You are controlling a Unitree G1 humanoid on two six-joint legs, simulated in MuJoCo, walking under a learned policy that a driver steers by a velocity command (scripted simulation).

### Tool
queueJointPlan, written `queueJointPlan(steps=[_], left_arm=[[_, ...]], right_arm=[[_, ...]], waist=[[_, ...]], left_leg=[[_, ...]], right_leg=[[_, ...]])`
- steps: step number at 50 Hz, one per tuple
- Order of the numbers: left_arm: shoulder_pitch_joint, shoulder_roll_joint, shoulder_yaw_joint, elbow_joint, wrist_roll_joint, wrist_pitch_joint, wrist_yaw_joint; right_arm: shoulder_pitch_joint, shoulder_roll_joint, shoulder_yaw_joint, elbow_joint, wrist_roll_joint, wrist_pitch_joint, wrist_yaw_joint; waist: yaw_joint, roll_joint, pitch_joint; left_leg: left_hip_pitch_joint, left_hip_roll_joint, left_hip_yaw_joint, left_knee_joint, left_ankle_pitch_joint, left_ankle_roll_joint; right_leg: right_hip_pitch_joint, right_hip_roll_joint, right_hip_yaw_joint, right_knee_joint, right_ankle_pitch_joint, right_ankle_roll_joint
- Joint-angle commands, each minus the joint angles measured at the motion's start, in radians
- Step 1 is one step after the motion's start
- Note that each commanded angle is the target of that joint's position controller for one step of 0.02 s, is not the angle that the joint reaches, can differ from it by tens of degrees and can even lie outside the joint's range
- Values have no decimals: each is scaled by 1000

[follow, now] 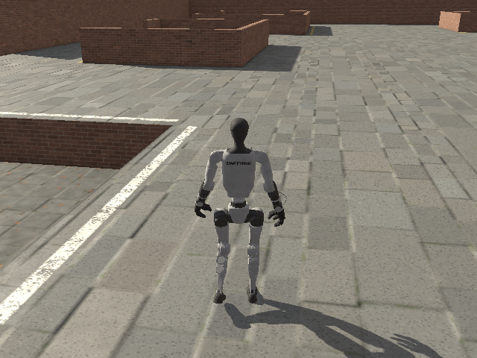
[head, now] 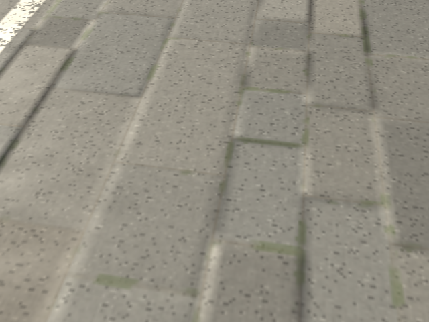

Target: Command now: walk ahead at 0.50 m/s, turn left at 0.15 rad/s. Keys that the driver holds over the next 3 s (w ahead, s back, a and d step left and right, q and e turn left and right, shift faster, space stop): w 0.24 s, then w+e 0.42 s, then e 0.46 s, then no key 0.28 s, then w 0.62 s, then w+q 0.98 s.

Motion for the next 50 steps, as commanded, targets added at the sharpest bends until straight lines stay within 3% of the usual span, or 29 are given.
queueJointPlan(steps=[1,4,7,10,13,16,17,18,19,20,21,22,23,24,26,30,33,37,40,42,43,44,45,46,47,48,49,50], left_arm=[[47,92,17,-31,6,-5,4],[73,131,25,-6,-10,-7,10],[97,162,33,13,-14,4,18],[148,175,33,40,-23,13,20],[203,176,32,72,-30,27,21],[201,201,40,86,-32,45,30],[179,208,41,82,-33,49,33],[175,184,31,77,-25,48,33],[166,114,4,41,3,44,33],[307,22,-21,35,-16,29,32],[254,133,6,51,-39,23,32],[169,172,22,24,-50,22,31],[129,159,22,17,-43,26,34],[115,149,27,15,-31,33,35],[148,109,27,24,-36,57,33],[86,79,26,-11,-27,83,32],[19,65,19,-34,-25,76,15],[-115,45,8,-97,-8,69,-14],[-107,82,25,-129,-8,78,-32],[14,134,52,-112,-6,82,-35],[136,181,79,-81,-5,80,-24],[195,273,103,-78,-4,87,4],[120,354,101,-122,16,86,15],[133,292,90,-154,12,85,3],[74,244,77,-162,2,80,-1],[23,202,67,-157,-17,82,3],[-18,173,58,-163,-22,88,11],[-42,168,55,-172,-10,93,17]], right_arm=[[-46,-92,-27,-96,-5,-26,5],[-90,-52,-13,-115,-12,-20,6],[-184,-31,0,-136,-13,-26,11],[-274,-28,4,-153,-5,-34,21],[-350,-40,1,-182,2,-40,33],[-320,-77,-14,-185,1,-53,41],[-237,-101,-28,-163,-3,-56,38],[-97,-149,-52,-124,-10,-57,28],[87,-228,-73,-101,-28,-54,15],[115,-267,-79,-81,-28,-41,21],[107,-170,-56,-86,-20,-38,21],[48,-132,-42,-84,-13,-41,19],[-22,-112,-33,-85,-17,-44,21],[-71,-83,-27,-82,-21,-49,24],[-118,-61,-26,-69,-29,-63,25],[-114,-94,-41,-28,-32,-77,14],[-102,-118,-48,-7,-31,-69,3],[-76,-155,-56,15,-19,-41,-15],[-76,-188,-67,21,6,-14,-25],[-105,-203,-75,10,23,3,-33],[-114,-184,-68,4,25,7,-34],[-54,-133,-49,-8,-14,1,-27],[73,-35,-14,-34,-59,-11,-11],[26,-126,-26,-22,-27,-20,2],[-74,-150,-34,-50,6,-18,2],[-111,-137,-33,-52,-3,-11,-11],[-123,-142,-36,-47,-19,2,-25],[-112,-149,-41,-48,-22,16,-29]], waist=[[16,-115,-26],[17,-116,-13],[46,-101,-2],[81,-101,13],[98,-102,37],[48,-116,27],[-6,-113,-16],[-72,-95,-114],[-141,26,-281],[-75,291,-402],[-110,174,-325],[-102,126,-189],[-69,72,-120],[-41,69,-68],[4,91,-40],[16,35,10],[-3,22,27],[-44,10,57],[-20,48,15],[51,59,-56],[115,21,-118],[118,-145,-194],[-14,-320,-327],[77,-168,-486],[75,-111,-354],[46,-46,-232],[20,-43,-162],[-10,-72,-138]], left_leg=[[-267,121,-16,-42,87,-12],[-282,140,23,-185,126,-39],[-259,137,46,-383,296,-52],[-191,105,71,-537,430,-55],[-181,88,66,-610,426,-38],[-94,66,61,-678,337,-7],[35,47,79,-715,334,12],[258,65,71,-709,348,41],[559,268,-133,-669,366,106],[801,467,-537,-771,149,234],[723,434,-566,-837,-1,205],[603,405,-419,-862,9,170],[476,366,-316,-894,99,155],[382,333,-233,-929,173,150],[275,297,-113,-991,265,144],[248,303,33,-1039,409,158],[272,280,139,-1048,448,141],[299,274,255,-971,709,113],[394,299,271,-851,875,83],[408,287,282,-650,1020,52],[355,238,302,-458,945,13],[133,166,308,-163,512,-57],[-217,-21,190,200,-342,-127],[-240,-5,-9,279,-318,-111],[-299,32,-9,249,-216,-89],[-315,70,3,166,-133,-87],[-281,94,3,94,-82,-89],[-211,100,-1,47,-49,-88]], right_leg=[[238,-269,355,-265,48,-174],[206,-268,268,-307,176,-198],[199,-242,183,-328,215,-178],[197,-227,128,-322,215,-155],[255,-264,152,-290,213,-144],[306,-293,194,-208,291,-118],[288,-269,175,-121,403,-99],[218,-214,140,46,437,-69],[19,-137,89,362,166,-26],[-315,-12,64,662,-410,23],[-406,-60,153,776,-407,22],[-450,-98,140,791,-312,17],[-416,-136,120,765,-230,22],[-385,-161,121,725,-175,27],[-301,-188,121,693,-115,36],[-365,-197,133,598,7,60],[-360,-188,105,426,157,59],[-283,-146,-1,220,230,45],[-234,-105,-35,164,127,7],[-88,-41,-72,121,61,-35],[84,-3,-71,28,164,-68],[334,-144,129,29,579,-129],[613,-405,578,74,921,-360],[611,-429,656,-21,716,-399],[507,-376,537,-58,559,-347],[369,-317,450,-85,428,-285],[238,-282,401,-112,357,-250],[134,-255,374,-137,326,-234]])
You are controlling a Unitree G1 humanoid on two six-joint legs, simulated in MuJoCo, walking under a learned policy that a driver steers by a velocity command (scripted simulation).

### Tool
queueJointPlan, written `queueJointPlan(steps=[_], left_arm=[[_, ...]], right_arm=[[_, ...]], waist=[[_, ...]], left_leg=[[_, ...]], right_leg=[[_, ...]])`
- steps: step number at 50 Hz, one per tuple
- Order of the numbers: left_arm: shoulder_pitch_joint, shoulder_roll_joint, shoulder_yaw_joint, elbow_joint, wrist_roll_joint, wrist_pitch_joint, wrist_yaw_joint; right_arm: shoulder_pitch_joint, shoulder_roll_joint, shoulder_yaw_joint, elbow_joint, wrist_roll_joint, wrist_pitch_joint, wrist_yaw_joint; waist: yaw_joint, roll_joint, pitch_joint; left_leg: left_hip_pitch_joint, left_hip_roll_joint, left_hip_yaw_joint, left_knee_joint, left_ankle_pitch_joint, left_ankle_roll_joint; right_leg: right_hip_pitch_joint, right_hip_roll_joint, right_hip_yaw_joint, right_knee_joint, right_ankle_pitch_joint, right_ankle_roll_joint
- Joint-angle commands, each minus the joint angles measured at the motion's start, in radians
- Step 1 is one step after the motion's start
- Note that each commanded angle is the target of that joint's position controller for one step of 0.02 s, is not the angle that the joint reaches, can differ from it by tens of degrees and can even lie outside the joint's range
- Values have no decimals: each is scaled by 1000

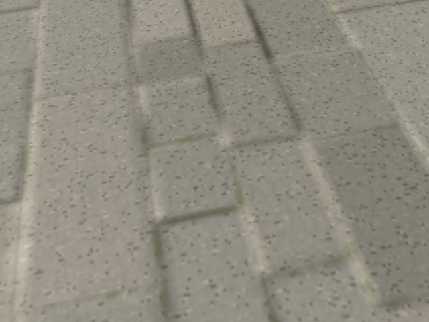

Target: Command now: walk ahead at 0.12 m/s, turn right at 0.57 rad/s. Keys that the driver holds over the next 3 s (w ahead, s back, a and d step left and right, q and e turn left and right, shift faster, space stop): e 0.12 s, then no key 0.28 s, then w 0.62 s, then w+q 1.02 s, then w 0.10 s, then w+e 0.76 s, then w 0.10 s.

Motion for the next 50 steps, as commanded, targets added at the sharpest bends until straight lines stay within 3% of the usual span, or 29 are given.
queueJointPlan(steps=[1,4,8,11,14,16,17,18,19,20,21,22,23,24,27,30,31,32,33,34,35,36,38,40,43,45,48,49,50], left_arm=[[3,138,40,-84,12,-1,19],[15,162,50,-85,13,2,36],[5,157,47,-92,3,24,59],[9,140,38,-86,13,34,58],[24,124,27,-76,16,39,50],[14,98,11,-69,7,44,48],[57,75,3,-56,9,42,48],[112,39,-8,-58,25,35,47],[95,62,1,-75,18,27,44],[66,114,13,-65,24,23,47],[35,108,15,-63,20,24,46],[21,75,7,-52,20,31,44],[4,67,4,-53,21,34,39],[-11,59,2,-51,12,31,32],[-19,42,-3,-43,-10,-1,22],[45,34,1,1,-3,-27,17],[96,52,7,13,-4,-30,20],[169,96,17,30,1,-32,26],[225,168,40,51,-1,-27,22],[262,165,41,54,-5,-30,20],[289,146,33,65,2,-40,23],[292,135,29,66,2,-49,27],[264,122,22,65,-3,-55,30],[223,111,16,56,-4,-46,32],[218,137,23,59,-9,-43,35],[251,164,31,75,-15,-48,33],[249,177,37,93,-22,-50,33],[243,180,37,97,-21,-48,34],[247,167,33,102,-17,-45,36]], right_arm=[[65,-118,-33,-58,-12,16,-16],[68,-83,-24,-58,-17,24,-24],[21,-77,-18,-66,-8,36,-23],[-10,-73,-15,-78,-4,33,-17],[-15,-75,-14,-87,-2,18,-5],[30,-57,-12,-75,-6,5,7],[36,-86,-16,-79,-21,0,10],[26,-165,-28,-95,-40,1,6],[-7,-142,-22,-78,-54,6,7],[-41,-93,-10,-97,-45,3,8],[-26,-83,-8,-87,-33,1,7],[-11,-97,-11,-77,-18,2,6],[9,-122,-18,-66,-3,5,4],[32,-147,-24,-58,0,12,0],[71,-152,-29,-51,9,24,0],[64,-129,-23,-48,22,24,6],[49,-95,-11,-54,18,15,10],[6,-35,6,-76,11,-1,18],[-22,-11,14,-111,8,-21,20],[-80,-73,1,-130,15,-37,20],[-100,-107,-14,-140,30,-48,26],[-80,-99,-15,-131,35,-55,31],[-84,-81,-11,-129,25,-64,47],[-103,-50,1,-132,16,-67,64],[-154,-8,21,-148,14,-66,81],[-172,-32,17,-160,21,-60,81],[-141,-79,0,-163,23,-54,75],[-92,-98,-11,-151,19,-52,69],[18,-127,-30,-118,16,-48,60]], waist=[[-28,-71,-203],[-31,-85,-231],[-9,-112,-240],[13,-147,-211],[26,-161,-201],[-13,-149,-193],[-5,-105,-184],[50,101,-197],[72,255,-153],[39,209,-146],[21,183,-166],[7,173,-159],[-14,185,-124],[-25,191,-80],[-38,183,-35],[2,155,-82],[28,129,-125],[56,23,-156],[64,-192,-146],[110,-219,-63],[111,-194,-9],[96,-157,-9],[75,-110,-2],[61,-102,-6],[70,-120,-11],[71,-128,-6],[28,-126,1],[-7,-122,-29],[-62,-106,-101]], left_leg=[[-105,32,-57,-47,92,-1],[-78,8,-54,-180,132,-25],[-66,4,-71,-316,229,-43],[-13,6,-61,-408,235,-39],[47,1,-44,-526,197,-17],[175,-5,-20,-756,328,19],[251,57,-75,-837,429,50],[309,236,-250,-871,617,128],[219,325,-370,-899,646,266],[186,314,-365,-915,592,288],[226,268,-332,-921,436,252],[242,227,-300,-936,247,218],[234,222,-309,-966,69,209],[219,215,-312,-992,-16,210],[239,201,-295,-1002,-18,223],[183,159,-222,-939,126,204],[133,140,-192,-882,173,176],[18,69,-94,-725,212,128],[-125,-33,53,-552,142,70],[-272,-11,32,-421,-5,57],[-394,21,-4,-281,-59,66],[-460,47,-21,-201,-22,79],[-508,88,-25,-203,108,90],[-405,84,11,-323,208,69],[-177,39,60,-533,392,42],[-78,17,59,-601,463,46],[-8,10,45,-665,462,87],[66,-9,60,-680,448,107],[215,-36,81,-682,428,131]], right_leg=[[210,-251,340,-213,278,-191],[180,-225,312,-203,329,-188],[175,-202,335,-204,53,-149],[149,-197,355,-203,-61,-138],[184,-215,393,-153,4,-136],[173,-187,386,-98,44,-95],[139,-146,359,-58,-19,-43],[78,-36,239,102,-232,22],[44,18,130,127,-380,67],[86,-22,125,191,-386,97],[82,-26,104,188,-341,106],[80,-34,81,172,-315,117],[67,-39,59,179,-289,122],[50,-32,30,191,-314,119],[68,-28,-16,69,-333,84],[310,-22,-37,-151,-135,41],[418,-66,8,-152,-133,22],[533,-158,136,-158,-167,-17],[574,-277,344,-227,-286,-100],[575,-384,505,-305,-322,-184],[603,-420,550,-323,-298,-215],[641,-410,526,-319,-276,-209],[646,-381,424,-336,-141,-176],[555,-318,294,-367,-20,-145],[395,-248,148,-383,44,-111],[351,-274,147,-396,35,-103],[391,-314,139,-355,123,-73],[403,-302,113,-281,263,-53],[387,-266,71,-134,408,-29]])
Over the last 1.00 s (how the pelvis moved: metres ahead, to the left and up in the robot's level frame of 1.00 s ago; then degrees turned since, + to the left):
0.48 -0.01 -0.01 -21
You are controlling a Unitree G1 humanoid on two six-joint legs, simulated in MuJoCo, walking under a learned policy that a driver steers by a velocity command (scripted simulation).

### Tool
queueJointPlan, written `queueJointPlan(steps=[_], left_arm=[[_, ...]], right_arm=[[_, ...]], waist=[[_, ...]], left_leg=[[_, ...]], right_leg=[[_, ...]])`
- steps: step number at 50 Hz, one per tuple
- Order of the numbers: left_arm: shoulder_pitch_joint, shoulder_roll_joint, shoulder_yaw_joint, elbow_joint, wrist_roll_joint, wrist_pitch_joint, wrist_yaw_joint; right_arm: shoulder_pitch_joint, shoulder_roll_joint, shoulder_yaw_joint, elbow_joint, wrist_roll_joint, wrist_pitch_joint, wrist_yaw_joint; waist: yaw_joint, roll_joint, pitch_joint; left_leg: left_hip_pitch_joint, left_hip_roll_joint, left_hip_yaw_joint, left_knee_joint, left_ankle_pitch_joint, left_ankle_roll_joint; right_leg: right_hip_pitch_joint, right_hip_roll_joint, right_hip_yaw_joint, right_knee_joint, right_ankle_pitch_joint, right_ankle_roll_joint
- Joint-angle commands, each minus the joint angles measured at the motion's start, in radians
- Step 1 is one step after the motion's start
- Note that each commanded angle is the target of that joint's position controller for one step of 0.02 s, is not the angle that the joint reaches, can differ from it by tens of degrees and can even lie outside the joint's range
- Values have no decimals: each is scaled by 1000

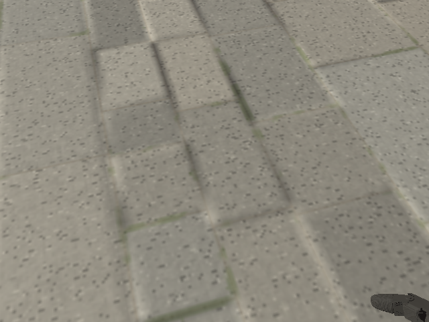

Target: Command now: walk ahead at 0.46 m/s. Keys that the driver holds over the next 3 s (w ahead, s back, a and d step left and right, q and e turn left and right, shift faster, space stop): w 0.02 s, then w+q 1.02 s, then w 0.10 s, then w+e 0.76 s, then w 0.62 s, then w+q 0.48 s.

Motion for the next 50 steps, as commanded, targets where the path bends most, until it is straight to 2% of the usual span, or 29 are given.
queueJointPlan(steps=[1,2,3,4,5,6,7,8,10,14,17,21,23,24,25,26,27,28,29,30,31,33,35,37,42,46,48,49,50], left_arm=[[-70,135,24,-66,13,-12,10],[25,35,-7,-100,29,-19,10],[38,28,-13,-98,14,-40,9],[-46,122,11,-112,-15,-54,1],[-134,139,12,-132,-21,-63,-3],[-174,125,10,-138,-4,-67,0],[-168,118,14,-134,14,-63,3],[-149,104,14,-127,20,-57,2],[-139,84,11,-123,30,-45,3],[-298,62,1,-171,37,-45,8],[-412,40,-9,-196,29,-58,-4],[-506,64,-4,-227,13,-73,-20],[-494,89,5,-227,9,-82,-25],[-459,100,11,-220,8,-86,-25],[-381,116,23,-199,9,-90,-21],[-264,155,39,-181,23,-95,-13],[-122,239,61,-165,41,-91,-3],[-64,234,64,-133,30,-74,-13],[-109,148,41,-145,24,-69,-14],[-156,111,29,-150,24,-63,-11],[-205,86,20,-147,29,-60,-11],[-255,62,13,-135,36,-61,-8],[-261,71,20,-119,31,-70,-8],[-254,96,29,-101,29,-75,-6],[-233,141,41,-70,23,-63,2],[-184,180,53,-38,2,-44,3],[-184,209,63,-35,-8,-31,5],[-185,226,68,-36,-13,-23,8],[-195,230,68,-39,-18,-15,10]], right_arm=[[283,-180,-78,18,-1,0,-25],[400,-293,-99,33,-24,6,-33],[422,-265,-85,42,-9,5,-21],[331,-208,-66,29,0,2,-20],[272,-178,-58,16,-5,2,-20],[223,-162,-53,10,-16,2,-19],[190,-139,-47,1,-29,-1,-18],[168,-127,-45,-6,-33,-1,-20],[166,-124,-47,-4,-21,-8,-26],[220,-155,-61,20,-9,-7,-49],[278,-179,-71,37,3,5,-62],[343,-179,-74,55,13,23,-69],[346,-178,-77,54,8,32,-72],[340,-177,-78,52,6,37,-72],[334,-155,-72,48,4,41,-71],[329,-106,-54,35,-3,39,-67],[379,-37,-32,4,-2,30,-65],[429,-50,-27,-21,15,21,-67],[377,-145,-52,-7,26,23,-69],[301,-162,-59,-21,20,29,-68],[270,-149,-60,-28,10,34,-65],[259,-115,-62,-38,11,47,-55],[248,-78,-55,-50,12,60,-50],[210,-66,-51,-73,5,64,-48],[78,-43,-37,-111,3,51,-19],[-16,-53,-38,-157,7,52,2],[-2,-81,-52,-169,2,56,6],[48,-106,-66,-163,-1,61,5],[176,-143,-90,-132,0,66,0]], waist=[[-229,-84,-139],[-209,170,-301],[-197,320,-388],[-190,210,-220],[-176,124,-117],[-148,50,-52],[-112,52,-36],[-87,71,-35],[-69,78,-31],[-106,45,21],[-149,42,21],[-174,48,23],[-157,74,11],[-134,94,-2],[-93,99,-36],[-35,70,-137],[-6,-119,-301],[-25,-347,-358],[-11,-213,-227],[-12,-144,-128],[-34,-103,-68],[-74,-137,-12],[-85,-129,3],[-84,-100,16],[-42,-72,40],[-24,-68,71],[-55,-86,43],[-91,-103,-1],[-169,-93,-71]], left_leg=[[513,-11,2,16,-18,69],[831,248,-410,-43,-189,199],[881,340,-837,-292,-454,282],[765,326,-776,-329,-559,243],[635,290,-646,-323,-492,217],[504,248,-540,-330,-366,208],[414,205,-468,-343,-274,197],[358,176,-430,-366,-236,199],[300,155,-372,-402,-170,222],[267,126,-292,-419,-74,213],[264,109,-267,-389,-62,187],[332,132,-337,-312,-115,176],[373,144,-387,-253,-104,158],[379,142,-403,-214,-78,148],[365,109,-394,-146,-42,125],[301,49,-348,34,-37,91],[26,-67,-213,371,-234,22],[-207,-86,-162,609,-523,-6],[-282,-26,-194,708,-452,-14],[-288,5,-163,723,-371,-19],[-259,34,-152,691,-303,-26],[-190,78,-143,633,-235,-33],[-179,87,-123,602,-197,-44],[-205,93,-122,526,-141,-57],[-150,79,-58,239,87,-43],[-129,60,-9,112,51,0],[-55,13,38,84,-45,39],[31,-27,68,82,-97,63],[205,-75,93,40,-85,94]], right_leg=[[-282,-129,12,341,691,-107],[-575,-6,-41,758,315,-36],[-738,85,67,961,-151,-20],[-856,15,92,1046,-105,-33],[-868,-31,65,1026,-26,-53],[-838,-66,51,967,46,-58],[-777,-95,64,900,99,-59],[-725,-103,66,864,129,-55],[-692,-99,52,796,163,-32],[-718,-78,50,532,365,16],[-654,-36,41,357,484,37],[-605,-5,60,237,466,32],[-554,3,64,202,392,13],[-499,8,52,184,349,-3],[-383,10,35,142,334,-29],[-176,-66,91,152,314,-79],[186,-291,373,158,221,-187],[288,-418,718,56,-17,-271],[186,-383,648,21,-123,-242],[74,-344,497,11,-38,-210],[-31,-299,389,-15,76,-199],[-163,-245,242,-69,210,-186],[-205,-237,151,-107,305,-200],[-204,-246,84,-127,388,-217],[-172,-223,-90,-132,471,-188],[-77,-258,-150,-104,525,-160],[-30,-264,-187,-8,783,-142],[-19,-260,-206,93,955,-131],[-52,-237,-236,271,1053,-112]])
Over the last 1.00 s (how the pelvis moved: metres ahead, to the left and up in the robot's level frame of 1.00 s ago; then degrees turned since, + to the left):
0.25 0.04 0.00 -11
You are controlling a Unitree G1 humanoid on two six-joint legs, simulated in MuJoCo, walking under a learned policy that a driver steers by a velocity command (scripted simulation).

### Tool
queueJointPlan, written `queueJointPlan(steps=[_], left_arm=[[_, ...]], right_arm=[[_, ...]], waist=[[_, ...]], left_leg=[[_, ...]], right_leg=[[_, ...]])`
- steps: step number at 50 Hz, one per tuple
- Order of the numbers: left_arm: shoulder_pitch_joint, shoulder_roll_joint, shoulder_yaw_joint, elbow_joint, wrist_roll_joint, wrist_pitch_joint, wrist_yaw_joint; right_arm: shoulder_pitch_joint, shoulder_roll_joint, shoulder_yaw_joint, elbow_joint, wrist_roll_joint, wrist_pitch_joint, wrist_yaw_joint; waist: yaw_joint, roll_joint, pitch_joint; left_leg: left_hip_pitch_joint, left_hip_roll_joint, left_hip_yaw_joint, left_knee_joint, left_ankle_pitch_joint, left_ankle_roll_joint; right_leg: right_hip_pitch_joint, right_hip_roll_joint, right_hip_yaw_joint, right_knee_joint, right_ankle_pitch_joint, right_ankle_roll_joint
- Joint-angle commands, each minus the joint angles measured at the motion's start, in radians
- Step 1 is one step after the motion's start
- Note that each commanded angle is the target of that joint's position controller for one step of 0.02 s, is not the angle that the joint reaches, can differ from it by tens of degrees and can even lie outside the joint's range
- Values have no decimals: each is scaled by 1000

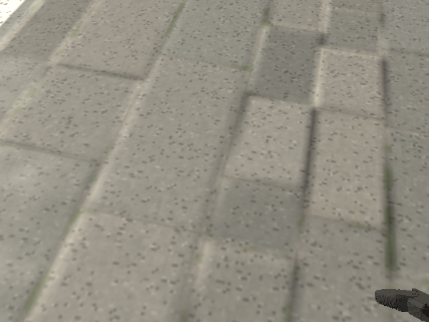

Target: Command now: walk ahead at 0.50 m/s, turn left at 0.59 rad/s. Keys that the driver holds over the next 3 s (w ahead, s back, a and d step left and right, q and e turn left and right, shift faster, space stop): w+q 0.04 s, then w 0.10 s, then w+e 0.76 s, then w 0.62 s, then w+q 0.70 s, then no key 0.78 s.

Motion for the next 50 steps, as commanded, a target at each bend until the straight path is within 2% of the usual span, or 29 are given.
queueJointPlan(steps=[1,2,3,4,5,6,7,8,10,13,16,18,23,25,27,28,29,30,31,32,33,34,35,36,39,43,45,47,50], left_arm=[[-51,183,37,-71,-4,2,13],[33,53,-6,-118,50,-9,4],[17,50,-25,-142,37,-45,-8],[-104,142,0,-154,-11,-64,-18],[-137,132,-6,-167,-20,-73,-18],[-138,121,-8,-152,3,-74,-8],[-119,125,-3,-141,18,-66,-5],[-88,121,-3,-127,18,-52,-8],[-54,90,-8,-101,18,-28,-10],[-129,63,-17,-117,19,-10,-8],[-191,47,-22,-125,12,-18,-19],[-247,34,-28,-141,5,-23,-29],[-339,22,-36,-194,5,-28,-63],[-341,26,-35,-214,9,-29,-78],[-268,62,-17,-216,14,-22,-80],[-163,101,4,-198,14,-18,-75],[-12,154,31,-171,12,-15,-63],[116,265,62,-162,17,-7,-45],[107,237,50,-169,1,-13,-46],[99,169,31,-169,5,-11,-41],[50,139,23,-178,9,-10,-36],[-15,123,17,-191,10,-8,-34],[-62,95,7,-205,16,-9,-31],[-88,91,3,-222,25,-7,-28],[-102,119,12,-223,21,-9,-14],[-55,148,23,-201,7,3,5],[-11,152,25,-185,3,12,8],[14,136,21,-171,0,16,10],[16,125,19,-160,10,19,9]], right_arm=[[327,-208,-101,14,3,6,-20],[369,-326,-122,24,14,9,-39],[367,-306,-103,-20,10,-12,-32],[354,-219,-76,-2,-2,-28,-23],[310,-196,-68,9,-5,-39,-23],[238,-164,-56,7,-6,-43,-25],[186,-134,-44,-1,-17,-46,-27],[161,-119,-38,-5,-26,-49,-30],[159,-119,-36,16,-25,-64,-33],[194,-132,-38,59,-28,-77,-43],[204,-131,-33,86,-33,-80,-51],[220,-143,-35,106,-33,-82,-54],[274,-152,-42,165,-22,-63,-59],[270,-163,-47,173,-18,-47,-67],[248,-194,-54,164,-17,-31,-81],[237,-201,-54,159,-18,-21,-89],[223,-195,-48,151,-17,-19,-98],[304,-115,-20,109,-39,-39,-93],[321,-61,7,102,-46,-74,-71],[227,-144,-13,84,-5,-106,-49],[152,-149,-9,56,16,-123,-41],[123,-139,-9,50,-2,-130,-45],[121,-149,-18,53,-25,-124,-51],[141,-144,-20,52,-31,-113,-51],[164,-107,-10,54,-39,-86,-59],[8,-62,10,21,-36,-88,-58],[-48,-72,7,9,-22,-95,-51],[-57,-94,-1,9,-14,-103,-41],[-9,-122,-18,20,-16,-116,-34]], waist=[[-244,-66,-192],[-173,214,-274],[-174,213,-468],[-218,82,-359],[-187,60,-232],[-143,-6,-162],[-104,14,-128],[-79,38,-125],[-65,34,-118],[-87,21,-56],[-117,23,-23],[-144,22,3],[-180,2,46],[-166,14,30],[-115,62,-49],[-55,69,-118],[31,39,-199],[27,-152,-345],[-6,-249,-459],[43,-160,-389],[31,-98,-260],[-15,-13,-156],[-50,-11,-107],[-79,-41,-88],[-106,-65,-68],[-43,-93,-53],[-16,-104,-63],[-12,-119,-71],[-48,-147,-68]], left_leg=[[535,-110,38,-58,-10,94],[896,149,-409,-77,-42,229],[1015,299,-881,-277,-282,360],[941,279,-767,-336,-275,284],[797,248,-631,-337,-198,248],[652,208,-517,-333,-81,215],[540,174,-434,-348,39,199],[476,157,-388,-373,96,192],[419,149,-301,-413,197,197],[410,137,-196,-462,237,177],[428,108,-95,-487,191,127],[445,119,-58,-510,158,110],[645,187,-8,-461,255,100],[713,205,10,-388,442,84],[741,197,41,-234,825,56],[718,180,63,-80,946,37],[581,146,93,145,867,-1],[199,34,101,534,381,-65],[-94,-153,-71,776,-448,-102],[-207,-76,-182,814,-406,-76],[-231,-27,-163,748,-324,-59],[-202,10,-145,636,-272,-59],[-139,37,-138,553,-236,-70],[-82,44,-135,524,-218,-84],[-28,44,-95,377,-168,-139],[72,-13,-73,52,133,-166],[110,-42,-80,-36,202,-166],[111,-35,-105,-95,201,-148],[161,-26,-100,-134,107,-91]], right_leg=[[-219,-174,22,479,961,-110],[-645,-46,35,861,135,-47],[-830,77,278,1060,-210,-38],[-917,18,337,1078,-112,-56],[-922,-22,318,1010,-22,-72],[-869,-66,313,933,49,-69],[-793,-94,317,870,97,-64],[-734,-109,317,850,127,-59],[-701,-113,298,804,170,-40],[-777,-116,300,678,322,-19],[-773,-89,295,495,520,-29],[-756,-63,283,395,591,-40],[-841,-25,270,266,522,-85],[-832,1,233,246,417,-113],[-702,68,166,262,300,-151],[-560,107,146,257,279,-177],[-305,105,194,208,349,-221],[105,-145,600,223,351,-372],[317,-297,1077,59,235,-513],[292,-264,982,15,135,-451],[155,-228,842,0,146,-406],[-12,-187,747,-22,235,-377],[-129,-153,678,-45,339,-364],[-211,-131,652,-69,400,-368],[-352,-93,556,-97,528,-373],[-433,-12,471,-75,437,-299],[-407,-24,511,-53,370,-282],[-329,-59,557,-6,316,-268],[-249,-107,616,77,339,-241]])
Over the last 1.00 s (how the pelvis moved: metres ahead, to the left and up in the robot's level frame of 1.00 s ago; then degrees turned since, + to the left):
0.50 0.10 0.00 30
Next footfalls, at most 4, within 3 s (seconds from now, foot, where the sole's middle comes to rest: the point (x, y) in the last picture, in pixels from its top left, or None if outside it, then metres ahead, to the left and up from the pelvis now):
0.02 left None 0.18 0.10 -0.76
0.58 right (268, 302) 0.51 -0.10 -0.76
1.04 left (224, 210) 0.82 0.06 -0.76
1.56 right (316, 176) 0.99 -0.27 -0.76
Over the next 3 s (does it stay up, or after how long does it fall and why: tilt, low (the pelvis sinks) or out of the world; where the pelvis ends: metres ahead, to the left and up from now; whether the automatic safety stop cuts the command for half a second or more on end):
stays up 1.47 -0.19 0.01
